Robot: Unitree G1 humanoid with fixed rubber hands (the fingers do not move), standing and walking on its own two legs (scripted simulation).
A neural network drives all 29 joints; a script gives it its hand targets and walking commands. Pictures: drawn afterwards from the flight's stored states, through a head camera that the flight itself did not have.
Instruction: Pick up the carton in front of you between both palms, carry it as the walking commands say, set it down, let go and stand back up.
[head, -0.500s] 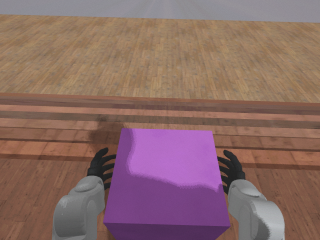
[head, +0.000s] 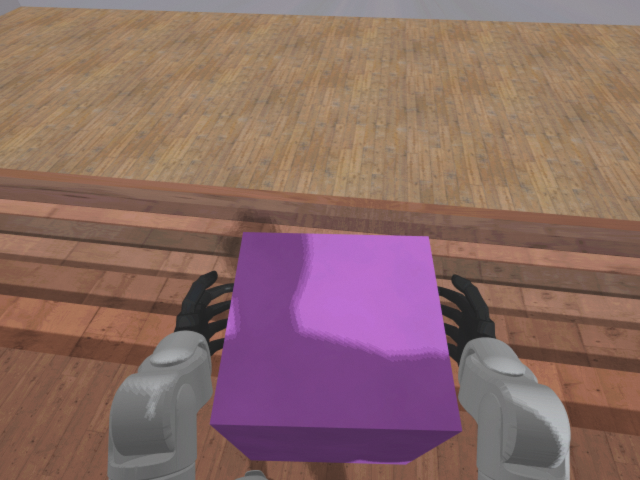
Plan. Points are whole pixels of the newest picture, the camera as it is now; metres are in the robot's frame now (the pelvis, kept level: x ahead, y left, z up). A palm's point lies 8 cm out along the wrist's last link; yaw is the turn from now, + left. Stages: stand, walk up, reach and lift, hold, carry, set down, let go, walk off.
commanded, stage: carry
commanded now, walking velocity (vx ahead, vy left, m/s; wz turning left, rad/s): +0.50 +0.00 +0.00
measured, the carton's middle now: (331, 358) +0.28 +0.01 +0.02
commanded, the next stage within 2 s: none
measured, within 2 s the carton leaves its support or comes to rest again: neither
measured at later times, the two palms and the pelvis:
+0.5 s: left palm (251, 149) +0.66 +0.17 +0.08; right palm (417, 153) +0.64 -0.13 +0.08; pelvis +0.30 +0.04 -0.01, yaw -2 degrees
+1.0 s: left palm (262, 87) +0.96 +0.20 +0.05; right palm (386, 92) +0.96 -0.10 +0.04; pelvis +0.62 +0.04 -0.08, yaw -2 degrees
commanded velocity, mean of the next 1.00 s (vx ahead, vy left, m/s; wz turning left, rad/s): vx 0.50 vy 0.00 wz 0.00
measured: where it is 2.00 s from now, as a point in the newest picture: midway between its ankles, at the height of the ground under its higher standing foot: (319, 282)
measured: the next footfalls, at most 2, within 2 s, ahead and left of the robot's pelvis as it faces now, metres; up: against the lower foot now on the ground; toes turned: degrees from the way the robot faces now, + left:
left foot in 0.16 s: +0.30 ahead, +0.10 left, +0.00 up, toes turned +7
right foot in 0.60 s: +0.49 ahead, -0.06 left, +0.00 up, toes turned -4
